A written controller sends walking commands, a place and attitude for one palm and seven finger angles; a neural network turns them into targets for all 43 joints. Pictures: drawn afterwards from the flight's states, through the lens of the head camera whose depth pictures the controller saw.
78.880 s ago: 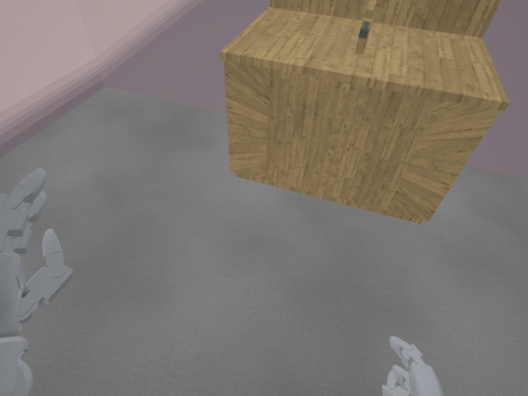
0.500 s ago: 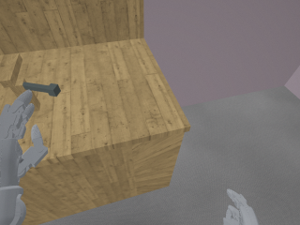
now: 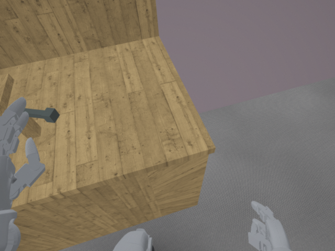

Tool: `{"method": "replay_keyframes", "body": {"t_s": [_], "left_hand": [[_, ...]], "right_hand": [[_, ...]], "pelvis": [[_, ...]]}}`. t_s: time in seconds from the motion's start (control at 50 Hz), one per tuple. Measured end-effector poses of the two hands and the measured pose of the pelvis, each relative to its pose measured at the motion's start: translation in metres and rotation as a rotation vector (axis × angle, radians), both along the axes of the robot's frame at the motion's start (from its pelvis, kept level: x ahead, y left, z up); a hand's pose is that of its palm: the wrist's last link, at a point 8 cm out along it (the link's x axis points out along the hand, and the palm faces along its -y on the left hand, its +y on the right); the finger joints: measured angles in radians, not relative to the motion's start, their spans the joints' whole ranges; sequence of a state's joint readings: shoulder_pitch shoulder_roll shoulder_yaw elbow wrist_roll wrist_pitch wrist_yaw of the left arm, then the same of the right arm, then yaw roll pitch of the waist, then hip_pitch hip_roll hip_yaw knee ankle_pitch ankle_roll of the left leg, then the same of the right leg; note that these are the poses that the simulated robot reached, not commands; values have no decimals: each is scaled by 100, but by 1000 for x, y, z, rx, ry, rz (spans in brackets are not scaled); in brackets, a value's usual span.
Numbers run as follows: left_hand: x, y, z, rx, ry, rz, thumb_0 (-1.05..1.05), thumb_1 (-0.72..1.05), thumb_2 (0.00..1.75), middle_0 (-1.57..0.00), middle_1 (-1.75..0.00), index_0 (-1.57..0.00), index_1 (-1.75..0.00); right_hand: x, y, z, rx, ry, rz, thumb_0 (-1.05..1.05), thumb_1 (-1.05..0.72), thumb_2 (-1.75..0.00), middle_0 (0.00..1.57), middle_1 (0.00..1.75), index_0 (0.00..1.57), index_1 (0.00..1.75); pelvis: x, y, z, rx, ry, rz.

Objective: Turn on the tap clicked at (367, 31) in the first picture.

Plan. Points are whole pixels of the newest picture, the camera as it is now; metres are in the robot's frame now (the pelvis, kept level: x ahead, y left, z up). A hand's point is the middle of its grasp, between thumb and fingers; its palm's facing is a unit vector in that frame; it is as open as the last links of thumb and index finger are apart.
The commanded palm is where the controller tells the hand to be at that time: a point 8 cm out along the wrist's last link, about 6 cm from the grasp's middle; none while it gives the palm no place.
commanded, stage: come to a stop and stand still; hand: left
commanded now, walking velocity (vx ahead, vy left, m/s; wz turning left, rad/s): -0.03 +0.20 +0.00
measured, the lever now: (50, 115) +0.41 +0.35 +0.06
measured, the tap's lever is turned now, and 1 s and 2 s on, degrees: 64 64 64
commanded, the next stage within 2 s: look again from close up in 1.56 s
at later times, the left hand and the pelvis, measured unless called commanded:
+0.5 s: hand (0, 152) +0.22 +0.27 +0.21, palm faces +0.57 -0.74 -0.36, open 7.4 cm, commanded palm +0.15 +0.26 +0.17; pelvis -0.02 -0.01 -0.03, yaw -2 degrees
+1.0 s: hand (12, 176) +0.20 +0.27 +0.16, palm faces +0.42 -0.86 -0.28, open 7.4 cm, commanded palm +0.15 +0.30 +0.17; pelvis -0.02 +0.03 -0.03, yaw -3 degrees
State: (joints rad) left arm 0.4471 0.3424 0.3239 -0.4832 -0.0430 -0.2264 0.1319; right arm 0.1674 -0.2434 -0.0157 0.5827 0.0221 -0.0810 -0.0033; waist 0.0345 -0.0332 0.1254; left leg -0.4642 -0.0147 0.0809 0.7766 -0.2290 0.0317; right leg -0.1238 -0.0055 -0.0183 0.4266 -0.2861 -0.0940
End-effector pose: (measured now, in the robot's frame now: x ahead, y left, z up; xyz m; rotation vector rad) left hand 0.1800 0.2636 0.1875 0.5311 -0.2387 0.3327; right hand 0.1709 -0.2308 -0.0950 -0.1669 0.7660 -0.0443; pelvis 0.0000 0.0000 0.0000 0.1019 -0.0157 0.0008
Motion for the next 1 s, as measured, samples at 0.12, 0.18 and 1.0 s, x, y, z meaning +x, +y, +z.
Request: {"method": "replay_keyframes", "body": {"t_s": [0.12,0.18,1.0], "left_hand": [[20,22,21,154,-97,-91,1,89,90,-21,-30,-21,-31],[30,31,8,124,-86,-79,1,89,90,-21,-30,-21,-31],[-19,50,-19,-109,-208,-28,1,89,90,-20,-30,-21,-30]], "right_hand": [[16,5,9,-3,-153,-110,1,-91,-90,20,30,21,30],[11,11,5,15,-174,-133,1,-91,-90,20,30,20,30],[-62,20,-1,-117,-31,-36,1,-91,-90,20,30,20,30]], "pelvis": [[12,24,-20,-32,-13,-74],[7,26,-26,-9,-38,-59],[-24,30,-27,-128,-37,-49]]}}
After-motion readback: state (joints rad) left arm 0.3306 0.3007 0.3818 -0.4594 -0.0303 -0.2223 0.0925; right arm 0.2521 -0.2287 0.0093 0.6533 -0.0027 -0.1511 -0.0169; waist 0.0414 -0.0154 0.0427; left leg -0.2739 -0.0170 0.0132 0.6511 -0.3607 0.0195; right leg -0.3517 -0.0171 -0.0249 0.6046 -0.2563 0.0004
